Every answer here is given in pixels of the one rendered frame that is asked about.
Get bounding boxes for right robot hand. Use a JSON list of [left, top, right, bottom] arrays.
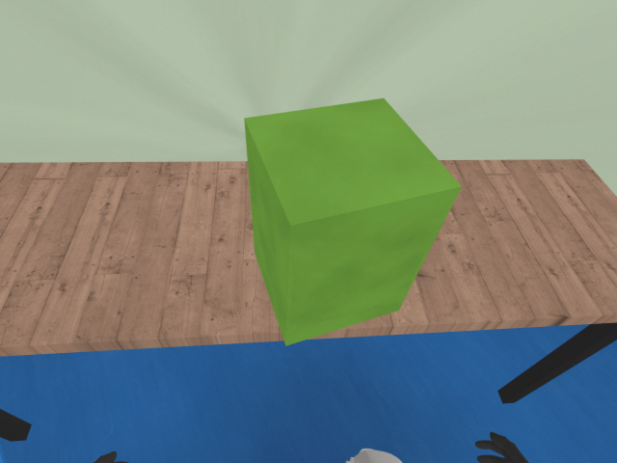
[[475, 432, 529, 463]]

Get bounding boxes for carton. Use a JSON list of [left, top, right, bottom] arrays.
[[244, 98, 462, 346]]

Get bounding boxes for table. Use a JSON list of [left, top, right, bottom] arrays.
[[0, 159, 617, 442]]

